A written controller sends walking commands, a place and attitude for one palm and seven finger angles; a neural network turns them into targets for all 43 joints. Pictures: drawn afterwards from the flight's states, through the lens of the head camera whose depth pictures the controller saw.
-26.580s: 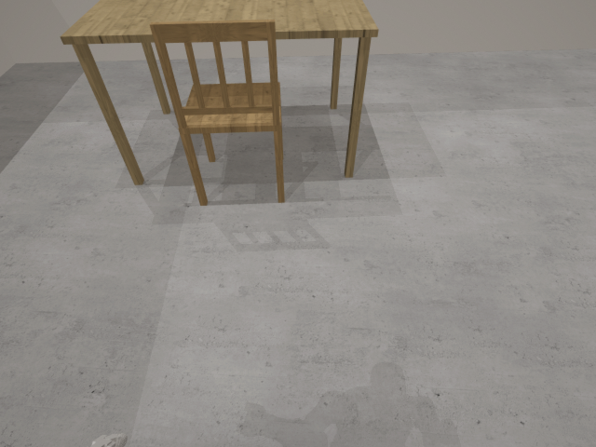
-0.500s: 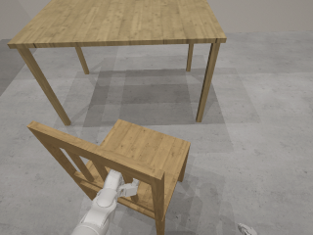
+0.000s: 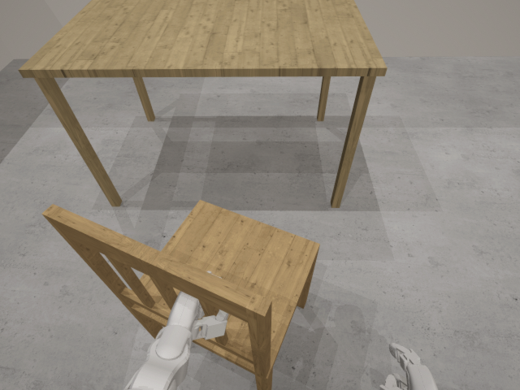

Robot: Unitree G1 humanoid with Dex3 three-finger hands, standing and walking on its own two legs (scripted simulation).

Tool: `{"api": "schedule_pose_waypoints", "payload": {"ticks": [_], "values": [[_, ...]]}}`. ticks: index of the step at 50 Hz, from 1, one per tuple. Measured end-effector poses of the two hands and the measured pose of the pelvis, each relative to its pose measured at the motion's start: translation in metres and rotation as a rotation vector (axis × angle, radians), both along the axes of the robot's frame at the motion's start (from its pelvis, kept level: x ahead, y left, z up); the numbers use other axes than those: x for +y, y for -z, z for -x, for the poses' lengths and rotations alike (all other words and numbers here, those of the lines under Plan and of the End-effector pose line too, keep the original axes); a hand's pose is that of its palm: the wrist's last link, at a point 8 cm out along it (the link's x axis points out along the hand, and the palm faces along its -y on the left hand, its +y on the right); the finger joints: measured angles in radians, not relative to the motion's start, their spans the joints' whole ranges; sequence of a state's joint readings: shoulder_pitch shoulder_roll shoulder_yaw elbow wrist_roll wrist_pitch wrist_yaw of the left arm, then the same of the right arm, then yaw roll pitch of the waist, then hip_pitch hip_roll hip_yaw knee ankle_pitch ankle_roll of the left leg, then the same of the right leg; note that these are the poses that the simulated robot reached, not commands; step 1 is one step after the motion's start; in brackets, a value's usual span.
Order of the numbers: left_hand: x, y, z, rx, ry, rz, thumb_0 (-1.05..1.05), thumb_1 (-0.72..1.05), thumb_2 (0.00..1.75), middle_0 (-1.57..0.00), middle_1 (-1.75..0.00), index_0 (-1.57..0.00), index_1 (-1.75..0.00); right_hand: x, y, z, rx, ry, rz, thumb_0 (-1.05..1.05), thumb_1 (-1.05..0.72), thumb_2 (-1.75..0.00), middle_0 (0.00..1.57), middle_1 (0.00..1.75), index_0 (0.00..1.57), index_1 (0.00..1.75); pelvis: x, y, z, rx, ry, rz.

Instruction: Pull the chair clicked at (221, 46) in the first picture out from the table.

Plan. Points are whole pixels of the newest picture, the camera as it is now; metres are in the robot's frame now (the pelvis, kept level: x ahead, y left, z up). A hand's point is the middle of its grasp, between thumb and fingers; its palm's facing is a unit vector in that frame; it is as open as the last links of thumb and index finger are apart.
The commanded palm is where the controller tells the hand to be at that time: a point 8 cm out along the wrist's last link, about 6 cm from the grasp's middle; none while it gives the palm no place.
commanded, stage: stop walking, hand still on the chair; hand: left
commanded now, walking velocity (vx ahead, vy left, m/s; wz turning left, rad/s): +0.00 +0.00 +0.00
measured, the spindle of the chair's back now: (172, 299) +0.30 +0.20 -0.12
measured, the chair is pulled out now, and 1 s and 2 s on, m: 0.59 0.59 0.59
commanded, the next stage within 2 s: open the thumb and straighten the fingers in 0.06 s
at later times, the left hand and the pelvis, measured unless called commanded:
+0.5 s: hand (210, 313) +0.26 +0.11 -0.07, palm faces -0.14 -0.98 -0.16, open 10.8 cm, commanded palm +0.24 +0.15 -0.05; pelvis -0.01 +0.00 -0.03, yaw +0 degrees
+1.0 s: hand (207, 317) +0.25 +0.11 -0.07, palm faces -0.13 -0.98 -0.14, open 17.3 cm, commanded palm +0.23 +0.17 -0.05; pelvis +0.01 +0.00 -0.04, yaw +1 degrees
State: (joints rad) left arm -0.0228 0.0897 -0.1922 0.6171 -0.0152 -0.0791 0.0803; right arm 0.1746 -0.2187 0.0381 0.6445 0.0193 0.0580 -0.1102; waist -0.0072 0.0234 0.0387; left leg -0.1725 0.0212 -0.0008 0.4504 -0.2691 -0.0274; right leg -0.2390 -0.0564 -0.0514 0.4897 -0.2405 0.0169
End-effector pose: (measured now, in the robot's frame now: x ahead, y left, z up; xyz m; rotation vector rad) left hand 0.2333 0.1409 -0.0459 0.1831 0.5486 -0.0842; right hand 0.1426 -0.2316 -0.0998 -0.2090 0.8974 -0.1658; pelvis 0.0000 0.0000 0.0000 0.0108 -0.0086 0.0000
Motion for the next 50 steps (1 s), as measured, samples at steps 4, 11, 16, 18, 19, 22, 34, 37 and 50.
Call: {"api": "schedule_pose_waypoints", "payload": {"ticks": [4, 11, 16, 18, 19, 22, 34, 37, 50], "values": [[0.000, 0.000, 0.000, 0.000, -0.003, 0.000, 0.08, 0.63, 0.81, -0.34, -1.34, -0.50, -1.45, -0.004, 0.002, 0.008, 0.025, 0.014, 0.005, 0.01, -0.91, -0.90, 0.20, 0.30, 0.20, 0.29, -0.001, 0.000, 0.000, 0.000, -0.001, 0.001], [0.000, 0.001, -0.001, -0.005, 0.003, 0.009, 0.08, 0.63, 0.81, -0.35, -1.35, -0.50, -1.45, -0.005, 0.005, 0.018, 0.039, 0.032, -0.023, 0.01, -0.91, -0.90, 0.20, 0.30, 0.20, 0.29, -0.003, 0.002, 0.001, 0.022, -0.007, -0.001], [0.004, 0.002, -0.008, -0.031, 0.047, 0.024, 0.05, 0.53, 0.74, -0.41, -1.39, -0.50, -1.45, -0.013, 0.007, 0.023, -0.001, 0.024, -0.036, 0.01, -0.91, -0.90, 0.20, 0.30, 0.20, 0.29, -0.003, 0.012, 0.006, 0.074, -0.008, -0.002], [0.006, 0.001, -0.009, -0.040, 0.050, 0.018, 0.04, 0.42, 0.68, -0.43, -1.41, -0.50, -1.45, -0.016, 0.009, 0.023, -0.018, 0.022, -0.034, 0.01, -0.91, -0.90, 0.20, 0.30, 0.20, 0.29, -0.002, 0.016, 0.007, 0.092, -0.006, -0.001], [0.007, 0.001, -0.009, -0.042, 0.048, 0.015, 0.04, 0.35, 0.65, -0.44, -1.42, -0.50, -1.45, -0.017, 0.010, 0.023, -0.025, 0.021, -0.034, 0.01, -0.91, -0.90, 0.20, 0.30, 0.20, 0.29, -0.001, 0.018, 0.006, 0.100, -0.006, 0.000], [0.012, 0.002, -0.011, -0.036, 0.032, 0.008, 0.02, 0.11, 0.52, -0.46, -1.41, -0.49, -1.42, -0.020, 0.015, 0.022, -0.041, 0.017, -0.030, 0.01, -0.91, -0.90, 0.20, 0.30, 0.20, 0.29, 0.001, 0.023, 0.006, 0.122, -0.004, -0.001], [0.016, 0.002, -0.015, -0.018, 0.024, 0.016, -0.01, -0.47, 0.24, -0.29, -0.87, -0.30, -0.87, -0.009, 0.026, 0.001, -0.121, -0.012, -0.035, 0.02, -0.91, -0.90, 0.20, 0.30, 0.20, 0.29, 0.005, 0.037, -0.002, 0.167, -0.012, 0.002], [0.017, 0.004, -0.016, -0.016, 0.016, 0.016, -0.01, -0.50, 0.22, -0.23, -0.67, -0.23, -0.67, -0.005, 0.026, -0.005, -0.133, -0.026, -0.036, 0.02, -0.91, -0.90, 0.20, 0.30, 0.20, 0.29, 0.004, 0.039, -0.004, 0.173, -0.012, 0.000], [0.024, 0.005, -0.005, 0.000, 0.006, 0.009, -0.02, -0.54, 0.20, -0.04, -0.08, -0.03, -0.08, -0.007, 0.021, -0.022, -0.175, -0.051, -0.008, 0.02, -0.91, -0.90, 0.20, 0.30, 0.20, 0.30, 0.002, 0.044, -0.010, 0.188, -0.025, 0.011]]}}
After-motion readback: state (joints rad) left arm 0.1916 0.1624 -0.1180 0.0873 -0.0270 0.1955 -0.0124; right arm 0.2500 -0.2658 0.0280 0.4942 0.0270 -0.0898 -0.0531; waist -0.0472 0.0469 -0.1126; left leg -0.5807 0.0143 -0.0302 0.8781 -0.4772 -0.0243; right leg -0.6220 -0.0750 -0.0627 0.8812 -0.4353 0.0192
